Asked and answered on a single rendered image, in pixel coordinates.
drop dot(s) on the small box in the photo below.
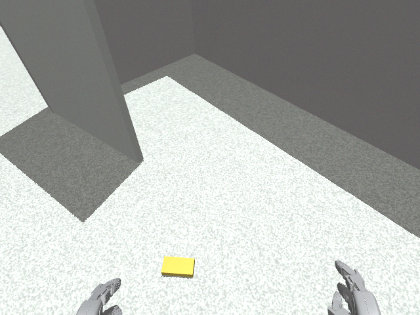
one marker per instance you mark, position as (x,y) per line
(178,266)

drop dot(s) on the right robot hand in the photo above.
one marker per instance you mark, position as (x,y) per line
(360,300)

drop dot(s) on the left robot hand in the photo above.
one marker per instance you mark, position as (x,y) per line
(99,297)

